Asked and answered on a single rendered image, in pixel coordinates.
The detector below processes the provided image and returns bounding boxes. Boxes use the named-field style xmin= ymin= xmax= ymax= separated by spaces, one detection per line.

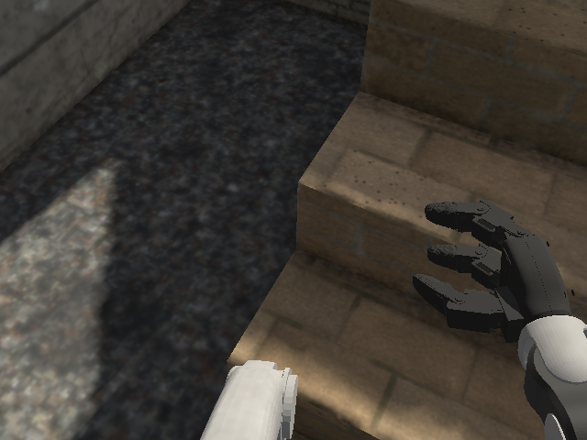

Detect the robot right forearm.
xmin=517 ymin=315 xmax=587 ymax=440

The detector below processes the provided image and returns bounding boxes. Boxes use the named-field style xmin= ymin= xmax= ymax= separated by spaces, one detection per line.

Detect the left robot thigh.
xmin=200 ymin=360 xmax=298 ymax=440

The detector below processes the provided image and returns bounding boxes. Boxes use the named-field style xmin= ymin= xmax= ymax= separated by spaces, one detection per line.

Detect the right robot hand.
xmin=413 ymin=199 xmax=575 ymax=343

